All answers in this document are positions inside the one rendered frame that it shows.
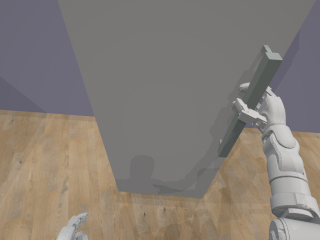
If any robot right forearm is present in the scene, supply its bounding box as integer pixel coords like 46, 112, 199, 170
261, 124, 320, 225

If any handle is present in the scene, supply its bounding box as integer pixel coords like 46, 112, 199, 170
217, 45, 283, 158

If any robot right upper arm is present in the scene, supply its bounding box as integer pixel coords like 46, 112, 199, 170
268, 217, 320, 240

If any fridge door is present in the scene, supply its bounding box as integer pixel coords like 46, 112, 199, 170
57, 0, 316, 198

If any robot left hand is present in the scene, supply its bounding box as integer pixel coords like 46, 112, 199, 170
56, 212, 88, 240

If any robot right hand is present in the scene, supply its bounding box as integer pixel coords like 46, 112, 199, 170
231, 82, 286, 134

